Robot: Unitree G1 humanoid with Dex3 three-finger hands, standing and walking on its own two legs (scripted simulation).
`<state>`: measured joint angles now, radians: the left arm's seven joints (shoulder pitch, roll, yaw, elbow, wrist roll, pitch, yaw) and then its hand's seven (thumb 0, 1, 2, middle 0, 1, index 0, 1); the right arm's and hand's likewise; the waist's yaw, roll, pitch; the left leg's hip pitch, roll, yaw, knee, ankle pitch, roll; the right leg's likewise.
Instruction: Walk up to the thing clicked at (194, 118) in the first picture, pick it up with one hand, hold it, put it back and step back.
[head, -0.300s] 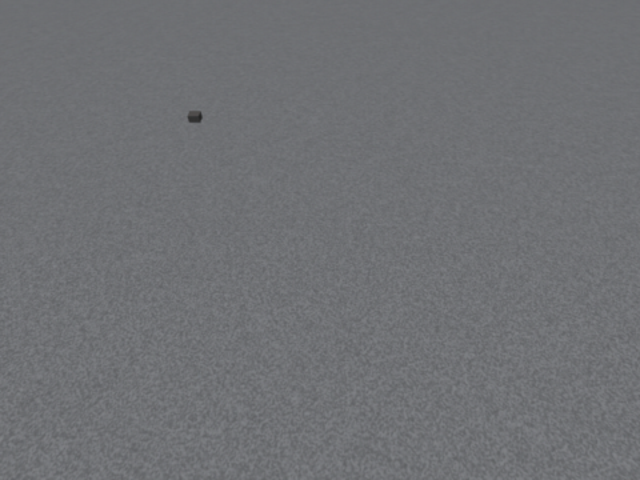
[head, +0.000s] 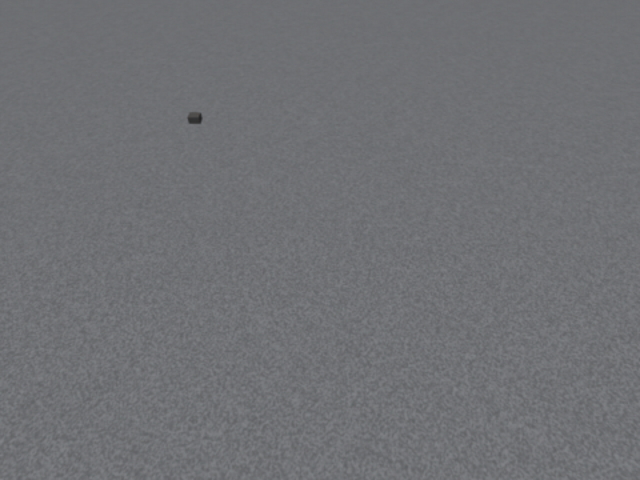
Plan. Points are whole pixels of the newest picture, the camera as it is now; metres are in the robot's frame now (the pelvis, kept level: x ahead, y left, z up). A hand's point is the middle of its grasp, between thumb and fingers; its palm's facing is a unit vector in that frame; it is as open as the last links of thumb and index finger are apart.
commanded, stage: stand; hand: left
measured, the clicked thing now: (194, 117) +2.11 +0.70 -0.76
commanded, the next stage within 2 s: walk up in 0.82 s
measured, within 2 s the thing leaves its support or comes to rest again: neither
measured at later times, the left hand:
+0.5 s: hand out of the picture +0.08 +0.25 -0.16, palm faces -0.04 -0.94 -0.33, open 7.4 cm
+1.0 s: hand out of the picture +0.08 +0.30 -0.14, palm faces +0.07 -0.93 -0.36, open 7.4 cm
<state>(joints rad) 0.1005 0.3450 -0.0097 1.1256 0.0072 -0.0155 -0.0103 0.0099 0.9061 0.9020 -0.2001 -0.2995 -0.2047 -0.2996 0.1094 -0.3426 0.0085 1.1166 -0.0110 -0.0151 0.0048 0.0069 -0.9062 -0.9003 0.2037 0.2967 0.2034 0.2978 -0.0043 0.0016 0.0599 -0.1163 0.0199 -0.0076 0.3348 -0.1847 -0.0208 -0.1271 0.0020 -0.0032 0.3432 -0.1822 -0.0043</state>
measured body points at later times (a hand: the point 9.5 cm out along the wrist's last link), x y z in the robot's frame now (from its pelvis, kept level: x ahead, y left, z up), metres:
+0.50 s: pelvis +0.00 +0.00 +0.00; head +0.01 +0.00 +0.45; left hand +0.08 +0.30 -0.13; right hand +0.07 -0.30 -0.13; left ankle +0.00 +0.13 -0.75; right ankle +0.00 -0.12 -0.75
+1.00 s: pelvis +0.03 +0.02 +0.00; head +0.04 +0.02 +0.45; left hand +0.07 +0.35 -0.12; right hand +0.13 -0.30 -0.12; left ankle +0.04 +0.15 -0.70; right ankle +0.00 -0.11 -0.75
